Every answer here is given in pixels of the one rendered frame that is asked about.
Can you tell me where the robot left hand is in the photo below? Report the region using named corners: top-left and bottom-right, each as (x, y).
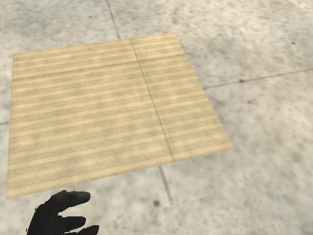
top-left (25, 190), bottom-right (100, 235)

